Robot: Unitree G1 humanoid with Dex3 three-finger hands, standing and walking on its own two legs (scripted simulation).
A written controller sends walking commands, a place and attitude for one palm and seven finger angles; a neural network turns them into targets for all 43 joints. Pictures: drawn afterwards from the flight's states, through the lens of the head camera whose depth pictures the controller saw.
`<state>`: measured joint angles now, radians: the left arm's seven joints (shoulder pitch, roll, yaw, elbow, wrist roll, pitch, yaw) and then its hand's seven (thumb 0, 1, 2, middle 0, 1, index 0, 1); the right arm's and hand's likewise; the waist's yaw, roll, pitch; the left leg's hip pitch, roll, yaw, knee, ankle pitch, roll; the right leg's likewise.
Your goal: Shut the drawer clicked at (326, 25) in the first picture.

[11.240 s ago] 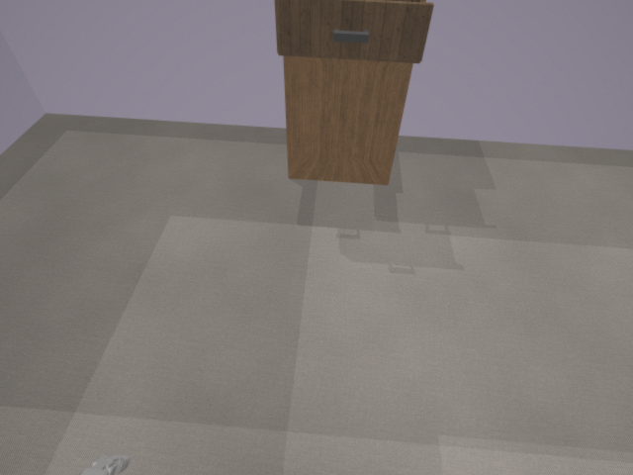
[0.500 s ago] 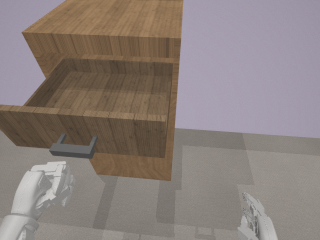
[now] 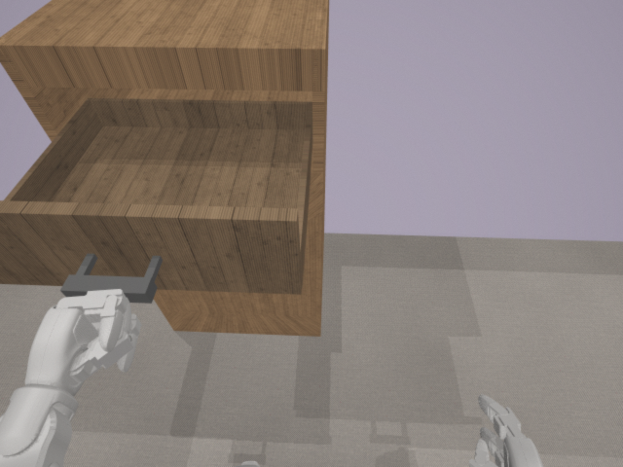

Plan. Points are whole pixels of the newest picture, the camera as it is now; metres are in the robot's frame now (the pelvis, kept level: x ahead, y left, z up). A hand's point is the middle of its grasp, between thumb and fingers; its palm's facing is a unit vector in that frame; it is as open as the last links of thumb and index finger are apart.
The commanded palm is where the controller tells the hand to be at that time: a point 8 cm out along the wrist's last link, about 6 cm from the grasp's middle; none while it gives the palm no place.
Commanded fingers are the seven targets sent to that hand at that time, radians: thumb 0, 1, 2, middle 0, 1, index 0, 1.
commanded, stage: bring the fist close to the handle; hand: left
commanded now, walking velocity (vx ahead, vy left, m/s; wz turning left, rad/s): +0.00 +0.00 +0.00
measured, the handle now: (116, 275) +0.33 +0.26 +0.08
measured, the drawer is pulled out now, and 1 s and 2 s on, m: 0.28 0.24 0.13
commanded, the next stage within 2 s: push the drawer shut in 0.20 s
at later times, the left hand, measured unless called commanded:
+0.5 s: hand (124, 334) +0.26 +0.22 +0.08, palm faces -0.01 -1.00 -0.06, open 3.3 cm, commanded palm +0.23 +0.28 +0.08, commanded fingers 0.00 0.90 0.90 -1.40 -1.60 -1.40 -1.60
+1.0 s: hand (130, 306) +0.29 +0.23 +0.07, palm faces -0.03 -1.00 -0.06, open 2.7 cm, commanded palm +0.30 +0.28 +0.08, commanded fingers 0.00 0.90 0.90 -1.40 -1.60 -1.40 -1.60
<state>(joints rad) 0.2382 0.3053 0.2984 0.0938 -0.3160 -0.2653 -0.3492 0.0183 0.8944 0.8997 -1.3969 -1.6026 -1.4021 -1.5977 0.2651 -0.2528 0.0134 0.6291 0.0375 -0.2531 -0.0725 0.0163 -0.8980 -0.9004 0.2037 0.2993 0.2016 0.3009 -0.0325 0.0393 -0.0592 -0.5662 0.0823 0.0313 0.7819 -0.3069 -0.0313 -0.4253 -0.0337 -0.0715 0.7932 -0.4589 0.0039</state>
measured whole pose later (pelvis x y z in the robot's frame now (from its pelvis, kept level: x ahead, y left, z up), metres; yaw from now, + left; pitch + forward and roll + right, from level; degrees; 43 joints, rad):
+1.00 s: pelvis -0.02 +0.00 -0.01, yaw +2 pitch +6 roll -2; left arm -0.19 0.37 0.27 0.48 -0.29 -0.27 -0.40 -0.06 0.75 0.97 -1.40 -1.60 -1.40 -1.60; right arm 0.24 -0.27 0.04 0.69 0.05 -0.20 -0.12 0.01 -0.90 -0.90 0.20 0.30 0.20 0.30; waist -0.01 0.04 -0.01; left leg -0.64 0.07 -0.02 0.81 -0.27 -0.03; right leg -0.48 -0.04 -0.11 0.83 -0.44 0.00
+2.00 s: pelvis -0.02 +0.01 -0.01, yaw +1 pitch +11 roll -2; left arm -0.65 0.47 0.31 0.97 -0.20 -0.32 -0.38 -0.01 0.74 0.95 -1.40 -1.60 -1.40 -1.60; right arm 0.31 -0.28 0.03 0.69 0.03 -0.09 -0.07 0.01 -0.90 -0.90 0.20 0.30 0.20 0.30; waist -0.07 0.03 -0.04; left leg -0.76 0.08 -0.01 0.87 -0.30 -0.02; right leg -0.60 -0.03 -0.09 0.86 -0.45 0.01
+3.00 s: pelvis -0.02 +0.02 -0.04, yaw -2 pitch +21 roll -5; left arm -1.12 0.71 0.40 1.29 -0.05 -0.25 -0.33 0.02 0.73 0.93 -1.40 -1.60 -1.40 -1.60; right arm 0.42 -0.27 0.05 0.69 -0.01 -0.04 -0.04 0.01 -0.90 -0.90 0.20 0.30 0.20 0.30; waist -0.20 0.03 -0.06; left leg -1.03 0.11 -0.01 1.00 -0.35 0.00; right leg -0.85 0.00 -0.08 0.95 -0.46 0.02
